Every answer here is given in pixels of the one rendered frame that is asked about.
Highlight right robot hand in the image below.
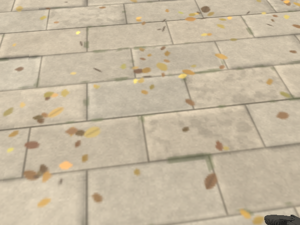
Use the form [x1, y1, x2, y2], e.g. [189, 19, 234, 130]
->
[264, 215, 300, 225]

